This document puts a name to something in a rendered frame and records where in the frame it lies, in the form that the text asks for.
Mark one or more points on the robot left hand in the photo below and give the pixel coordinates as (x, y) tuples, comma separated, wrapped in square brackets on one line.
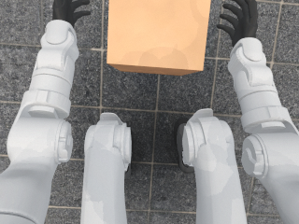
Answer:
[(63, 10)]

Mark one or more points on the robot left foot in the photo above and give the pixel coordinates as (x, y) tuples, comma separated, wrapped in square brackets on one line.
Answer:
[(129, 169)]

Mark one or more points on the carton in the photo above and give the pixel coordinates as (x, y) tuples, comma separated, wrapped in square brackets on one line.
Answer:
[(161, 37)]

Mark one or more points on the left robot upper arm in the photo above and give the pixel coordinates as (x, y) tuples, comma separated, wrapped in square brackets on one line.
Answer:
[(37, 146)]

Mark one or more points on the left robot forearm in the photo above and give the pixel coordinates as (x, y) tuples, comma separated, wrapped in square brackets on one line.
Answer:
[(52, 78)]

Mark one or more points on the right robot upper arm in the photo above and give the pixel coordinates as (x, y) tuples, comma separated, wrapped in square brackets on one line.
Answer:
[(273, 158)]

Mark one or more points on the left robot shin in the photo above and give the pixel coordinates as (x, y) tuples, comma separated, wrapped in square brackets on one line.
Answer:
[(88, 142)]

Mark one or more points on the robot right hand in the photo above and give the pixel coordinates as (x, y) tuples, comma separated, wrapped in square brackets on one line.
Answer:
[(246, 23)]

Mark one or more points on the right robot forearm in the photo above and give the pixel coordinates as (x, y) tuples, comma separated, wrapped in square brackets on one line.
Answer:
[(256, 92)]

